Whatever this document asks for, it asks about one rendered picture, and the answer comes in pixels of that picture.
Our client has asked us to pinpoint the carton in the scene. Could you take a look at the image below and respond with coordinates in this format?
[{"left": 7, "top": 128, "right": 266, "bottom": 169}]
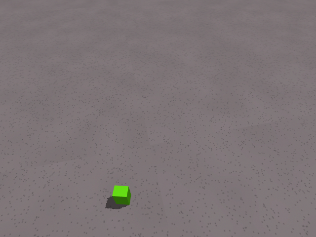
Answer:
[{"left": 112, "top": 185, "right": 131, "bottom": 205}]

